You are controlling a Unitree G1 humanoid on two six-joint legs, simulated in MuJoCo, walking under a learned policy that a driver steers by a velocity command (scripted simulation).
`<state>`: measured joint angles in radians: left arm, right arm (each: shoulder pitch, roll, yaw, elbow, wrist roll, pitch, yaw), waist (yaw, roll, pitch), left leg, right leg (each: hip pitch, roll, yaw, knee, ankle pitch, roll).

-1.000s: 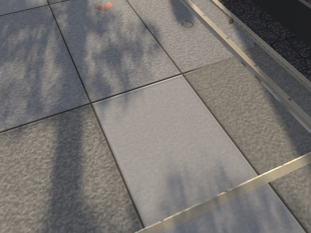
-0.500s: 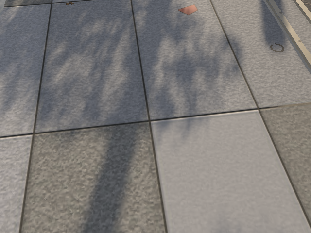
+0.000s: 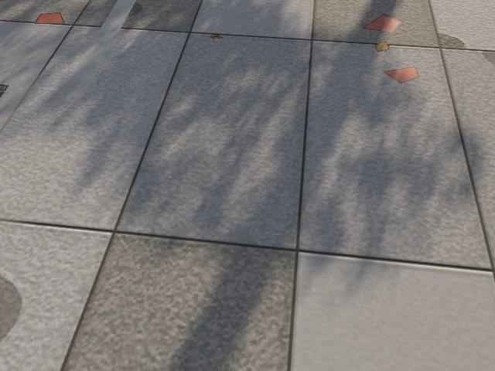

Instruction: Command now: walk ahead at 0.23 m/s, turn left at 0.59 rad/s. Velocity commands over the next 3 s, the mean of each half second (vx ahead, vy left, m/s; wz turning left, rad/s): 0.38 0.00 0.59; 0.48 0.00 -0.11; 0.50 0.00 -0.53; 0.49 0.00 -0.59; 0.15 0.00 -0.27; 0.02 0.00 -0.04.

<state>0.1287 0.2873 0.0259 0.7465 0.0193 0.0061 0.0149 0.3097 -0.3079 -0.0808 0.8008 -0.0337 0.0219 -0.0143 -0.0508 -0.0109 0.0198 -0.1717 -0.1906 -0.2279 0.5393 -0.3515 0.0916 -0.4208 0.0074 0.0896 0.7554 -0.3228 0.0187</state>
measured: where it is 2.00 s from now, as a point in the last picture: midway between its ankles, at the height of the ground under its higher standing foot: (215, 223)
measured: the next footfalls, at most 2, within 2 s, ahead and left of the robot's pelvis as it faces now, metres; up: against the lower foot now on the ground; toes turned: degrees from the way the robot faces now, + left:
right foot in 0.04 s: +0.07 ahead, -0.13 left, +0.00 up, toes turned +6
left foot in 0.56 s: +0.30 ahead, +0.14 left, -0.03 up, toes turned +19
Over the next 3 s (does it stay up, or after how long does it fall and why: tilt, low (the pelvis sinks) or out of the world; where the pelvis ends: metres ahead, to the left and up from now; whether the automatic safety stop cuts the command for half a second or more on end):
stays up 1.12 0.05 -0.01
